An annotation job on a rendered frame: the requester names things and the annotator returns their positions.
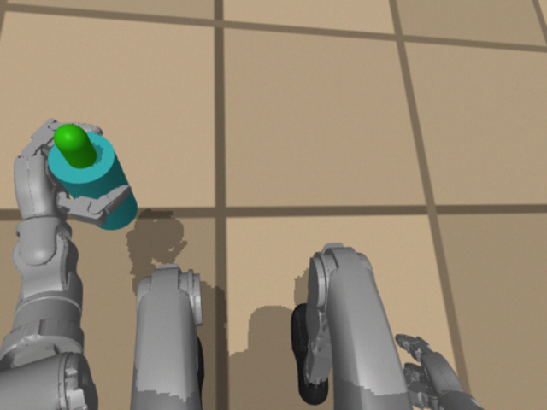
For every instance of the right robot hand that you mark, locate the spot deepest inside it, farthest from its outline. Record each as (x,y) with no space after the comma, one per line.
(434,377)

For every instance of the left robot hand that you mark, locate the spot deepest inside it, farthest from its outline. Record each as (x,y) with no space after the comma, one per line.
(39,193)

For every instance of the left robot arm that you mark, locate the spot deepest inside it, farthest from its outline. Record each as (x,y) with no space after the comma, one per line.
(42,363)

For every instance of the right robot arm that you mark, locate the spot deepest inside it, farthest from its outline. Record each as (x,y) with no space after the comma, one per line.
(457,400)

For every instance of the bottle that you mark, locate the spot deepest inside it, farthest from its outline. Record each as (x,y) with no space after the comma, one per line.
(86,164)

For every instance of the right robot foot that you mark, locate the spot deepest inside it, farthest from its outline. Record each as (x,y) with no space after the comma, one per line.
(310,393)

